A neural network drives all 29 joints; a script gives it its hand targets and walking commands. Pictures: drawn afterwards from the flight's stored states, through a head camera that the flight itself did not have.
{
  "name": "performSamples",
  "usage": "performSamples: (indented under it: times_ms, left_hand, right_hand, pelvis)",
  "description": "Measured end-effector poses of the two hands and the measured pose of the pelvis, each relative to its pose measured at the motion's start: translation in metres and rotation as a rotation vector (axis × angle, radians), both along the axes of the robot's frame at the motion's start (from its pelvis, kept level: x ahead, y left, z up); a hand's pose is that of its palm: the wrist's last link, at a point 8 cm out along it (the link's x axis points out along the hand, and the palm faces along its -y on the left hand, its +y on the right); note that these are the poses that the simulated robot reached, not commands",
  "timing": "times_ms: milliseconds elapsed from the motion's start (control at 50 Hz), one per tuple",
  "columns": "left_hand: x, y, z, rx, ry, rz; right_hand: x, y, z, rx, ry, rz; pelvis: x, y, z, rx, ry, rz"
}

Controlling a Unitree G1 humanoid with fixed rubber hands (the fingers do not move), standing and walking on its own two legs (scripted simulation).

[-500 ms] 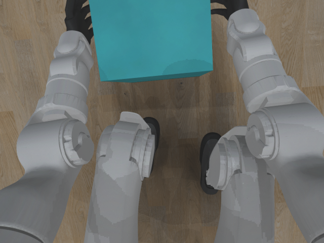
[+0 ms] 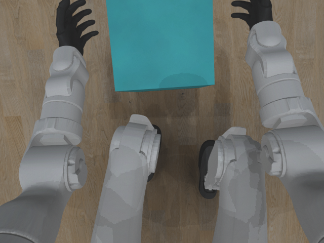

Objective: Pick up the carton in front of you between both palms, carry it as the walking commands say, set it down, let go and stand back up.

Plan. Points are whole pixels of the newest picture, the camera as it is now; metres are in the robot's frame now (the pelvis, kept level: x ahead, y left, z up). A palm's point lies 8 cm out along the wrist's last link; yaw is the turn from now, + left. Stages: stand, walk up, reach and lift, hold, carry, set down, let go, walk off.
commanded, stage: set down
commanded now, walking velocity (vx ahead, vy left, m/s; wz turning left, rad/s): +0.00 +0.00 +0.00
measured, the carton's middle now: (164, 51) +0.49 +0.08 -0.27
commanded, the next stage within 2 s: let go in 0.84 s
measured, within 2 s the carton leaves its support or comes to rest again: neither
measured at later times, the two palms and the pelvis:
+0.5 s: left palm (0, 17) +0.45 +0.27 +0.02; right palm out of the picture +0.54 -0.12 +0.01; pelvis +0.02 -0.01 +0.12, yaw +0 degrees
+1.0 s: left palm out of the picture +0.44 +0.27 +0.16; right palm out of the picture +0.52 -0.13 +0.16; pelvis +0.05 +0.00 +0.26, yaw -1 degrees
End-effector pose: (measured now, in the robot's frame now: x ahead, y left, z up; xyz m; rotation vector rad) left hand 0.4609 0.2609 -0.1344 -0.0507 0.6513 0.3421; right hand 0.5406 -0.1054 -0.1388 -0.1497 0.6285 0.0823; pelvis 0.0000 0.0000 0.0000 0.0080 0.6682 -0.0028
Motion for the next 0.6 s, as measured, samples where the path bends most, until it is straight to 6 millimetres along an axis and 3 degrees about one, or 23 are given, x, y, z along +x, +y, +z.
performSamples:
  times_ms: [160, 400, 600]
  left_hand:
    - [-0.006, 0.001, 0.056, 0.005, 0.008, 0.006]
    - [-0.005, 0.004, 0.126, 0.016, -0.008, -0.004]
    - [-0.007, 0.009, 0.192, 0.007, -0.011, -0.004]
  right_hand:
    - [0.003, -0.006, 0.059, -0.006, 0.023, -0.022]
    - [0.003, -0.013, 0.122, -0.003, 0.005, -0.011]
    - [0.004, -0.013, 0.188, -0.003, 0.008, -0.002]
  pelvis:
    - [0.006, -0.002, 0.044, -0.007, 0.067, 0.002]
    - [0.015, -0.004, 0.098, 0.0, 0.127, -0.005]
    - [0.026, -0.007, 0.153, 0.001, 0.131, -0.001]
